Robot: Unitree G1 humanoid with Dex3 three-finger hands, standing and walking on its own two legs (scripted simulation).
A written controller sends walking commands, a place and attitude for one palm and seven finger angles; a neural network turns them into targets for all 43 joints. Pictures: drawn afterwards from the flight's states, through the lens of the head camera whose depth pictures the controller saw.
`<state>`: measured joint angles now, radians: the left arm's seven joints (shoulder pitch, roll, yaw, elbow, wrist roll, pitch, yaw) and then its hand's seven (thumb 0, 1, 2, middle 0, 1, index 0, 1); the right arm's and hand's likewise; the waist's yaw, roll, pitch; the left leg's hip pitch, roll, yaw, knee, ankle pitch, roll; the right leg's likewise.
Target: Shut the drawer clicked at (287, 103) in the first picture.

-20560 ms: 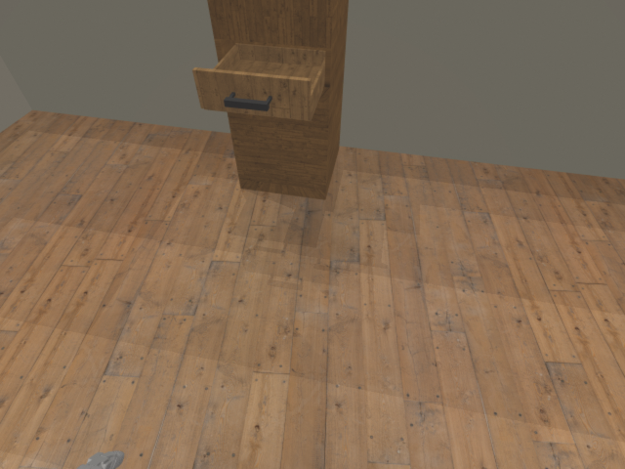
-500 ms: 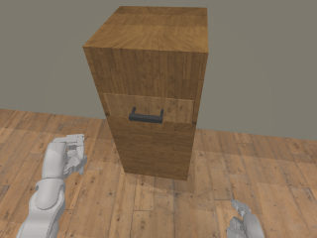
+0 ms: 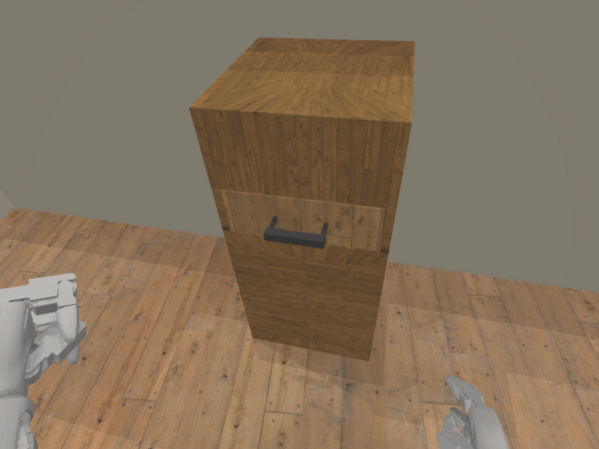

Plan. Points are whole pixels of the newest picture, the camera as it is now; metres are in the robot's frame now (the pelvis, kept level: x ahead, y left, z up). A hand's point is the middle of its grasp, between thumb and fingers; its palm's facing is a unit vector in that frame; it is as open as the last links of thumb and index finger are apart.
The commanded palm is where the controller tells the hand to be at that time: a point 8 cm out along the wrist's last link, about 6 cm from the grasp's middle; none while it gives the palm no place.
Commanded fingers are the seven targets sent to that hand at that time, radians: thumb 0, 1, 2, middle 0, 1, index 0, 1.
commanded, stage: draw the hand back to the body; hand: left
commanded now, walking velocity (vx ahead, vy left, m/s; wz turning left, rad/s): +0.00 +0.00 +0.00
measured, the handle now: (296, 231) +0.62 +0.11 -0.12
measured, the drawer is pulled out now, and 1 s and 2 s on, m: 0.00 0.00 0.00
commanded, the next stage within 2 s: step back with the hand held close in 0.02 s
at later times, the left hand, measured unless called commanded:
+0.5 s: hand (78, 344) +0.17 +0.25 +0.15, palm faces +0.27 -0.81 -0.52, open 3.2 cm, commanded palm +0.11 +0.30 +0.18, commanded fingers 0.00 0.90 0.90 -1.40 -1.60 -1.40 -1.60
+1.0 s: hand (6, 432) +0.08 +0.26 +0.16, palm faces +0.38 -0.80 -0.47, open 3.2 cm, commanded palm +0.02 +0.30 +0.18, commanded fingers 0.00 0.90 0.90 -1.40 -1.60 -1.40 -1.60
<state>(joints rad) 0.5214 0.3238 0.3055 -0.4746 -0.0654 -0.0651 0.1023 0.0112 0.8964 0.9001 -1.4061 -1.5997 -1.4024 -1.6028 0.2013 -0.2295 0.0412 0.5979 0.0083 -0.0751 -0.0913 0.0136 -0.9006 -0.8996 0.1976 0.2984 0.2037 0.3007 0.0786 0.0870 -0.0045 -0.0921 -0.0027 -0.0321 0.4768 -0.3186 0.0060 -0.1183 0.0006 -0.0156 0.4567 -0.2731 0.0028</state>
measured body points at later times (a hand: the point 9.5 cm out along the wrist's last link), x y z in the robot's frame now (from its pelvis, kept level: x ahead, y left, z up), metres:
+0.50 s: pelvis -0.03 +0.02 +0.00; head -0.01 +0.00 +0.45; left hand +0.15 +0.30 +0.17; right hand +0.13 -0.24 -0.09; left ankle -0.03 +0.12 -0.74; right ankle -0.01 -0.12 -0.74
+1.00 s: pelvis -0.11 +0.02 -0.01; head -0.10 +0.03 +0.44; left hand +0.06 +0.30 +0.18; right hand +0.06 -0.23 -0.08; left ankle -0.03 +0.12 -0.74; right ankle -0.01 -0.12 -0.74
